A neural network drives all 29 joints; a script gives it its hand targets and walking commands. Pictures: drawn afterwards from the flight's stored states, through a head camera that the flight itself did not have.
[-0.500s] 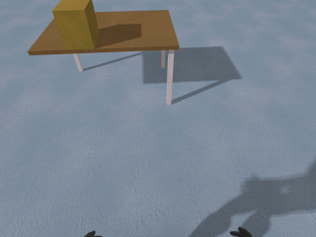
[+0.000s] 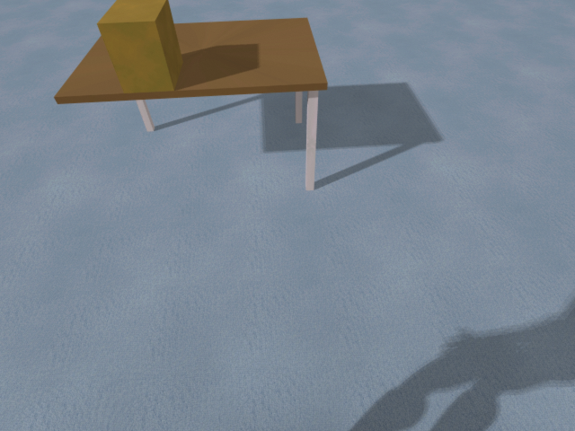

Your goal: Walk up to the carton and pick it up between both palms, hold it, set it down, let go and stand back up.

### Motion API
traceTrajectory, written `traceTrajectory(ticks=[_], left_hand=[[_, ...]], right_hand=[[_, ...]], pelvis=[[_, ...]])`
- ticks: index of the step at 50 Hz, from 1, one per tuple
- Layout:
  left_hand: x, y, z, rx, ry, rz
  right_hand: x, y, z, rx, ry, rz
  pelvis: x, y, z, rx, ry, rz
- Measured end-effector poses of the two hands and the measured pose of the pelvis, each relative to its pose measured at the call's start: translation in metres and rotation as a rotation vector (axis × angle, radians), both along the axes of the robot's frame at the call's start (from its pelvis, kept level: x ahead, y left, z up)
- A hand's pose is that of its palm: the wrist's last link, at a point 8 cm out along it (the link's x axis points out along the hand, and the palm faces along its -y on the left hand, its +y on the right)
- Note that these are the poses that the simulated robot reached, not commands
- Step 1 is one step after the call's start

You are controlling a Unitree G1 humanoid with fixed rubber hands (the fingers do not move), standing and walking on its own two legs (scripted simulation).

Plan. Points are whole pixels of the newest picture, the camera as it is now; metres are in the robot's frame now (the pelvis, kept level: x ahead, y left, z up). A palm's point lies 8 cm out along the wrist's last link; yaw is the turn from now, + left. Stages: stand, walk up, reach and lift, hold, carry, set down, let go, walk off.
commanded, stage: stand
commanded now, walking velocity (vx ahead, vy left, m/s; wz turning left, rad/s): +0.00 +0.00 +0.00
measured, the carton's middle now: (145, 45) +1.42 +0.61 -0.05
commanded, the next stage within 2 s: none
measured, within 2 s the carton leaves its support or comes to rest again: neither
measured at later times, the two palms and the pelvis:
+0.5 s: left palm out of the picture +0.04 +0.22 -0.13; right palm out of the picture +0.03 -0.22 -0.14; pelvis +0.01 +0.00 +0.01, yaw +0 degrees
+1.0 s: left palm out of the picture -0.02 +0.21 -0.14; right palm out of the picture -0.02 -0.20 -0.14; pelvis +0.00 +0.01 +0.01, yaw +0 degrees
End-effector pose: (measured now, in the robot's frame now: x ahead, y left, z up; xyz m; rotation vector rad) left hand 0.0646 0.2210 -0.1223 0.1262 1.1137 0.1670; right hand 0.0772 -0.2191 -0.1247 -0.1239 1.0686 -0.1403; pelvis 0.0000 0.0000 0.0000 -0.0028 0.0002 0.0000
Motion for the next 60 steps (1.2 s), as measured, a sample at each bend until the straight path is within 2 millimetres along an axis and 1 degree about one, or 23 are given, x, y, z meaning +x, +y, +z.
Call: traceTrajectory(ticks=[7,19,24,31,39,48,53,60], left_hand=[[-0.003,-0.002,-0.003,-0.004,0.030,0.013],[-0.023,-0.001,-0.007,-0.002,0.139,0.037],[-0.026,0.000,-0.008,0.001,0.164,0.045],[-0.033,-0.005,-0.011,-0.010,0.192,0.048],[-0.054,-0.011,-0.015,-0.032,0.244,0.049],[-0.082,-0.011,-0.015,-0.036,0.300,0.057],[-0.095,-0.015,-0.015,-0.046,0.327,0.056],[-0.106,-0.019,-0.015,-0.055,0.341,0.062]], right_hand=[[-0.006,-0.003,-0.001,-0.004,0.036,-0.021],[-0.030,-0.005,-0.007,-0.006,0.154,-0.062],[-0.040,-0.002,-0.010,-0.002,0.193,-0.071],[-0.056,0.009,-0.013,0.020,0.242,-0.084],[-0.076,0.013,-0.014,0.023,0.291,-0.090],[-0.095,0.022,-0.016,0.037,0.334,-0.084],[-0.102,0.026,-0.017,0.048,0.347,-0.079],[-0.106,0.027,-0.017,0.049,0.350,-0.068]], pelvis=[[0.005,-0.002,0.002,0.001,-0.005,0.000],[0.012,-0.001,0.007,0.000,-0.015,-0.004],[0.014,0.000,0.008,0.000,-0.026,-0.006],[0.014,0.001,0.009,0.001,-0.040,-0.008],[0.008,0.003,0.010,0.001,-0.053,-0.007],[-0.002,0.005,0.010,0.000,-0.057,-0.006],[-0.006,0.006,0.010,0.001,-0.052,-0.005],[-0.010,0.006,0.010,0.002,-0.041,-0.004]])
